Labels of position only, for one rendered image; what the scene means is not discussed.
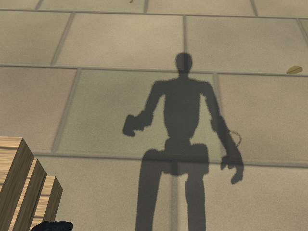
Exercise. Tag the robot left hand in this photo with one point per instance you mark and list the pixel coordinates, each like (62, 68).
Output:
(53, 226)

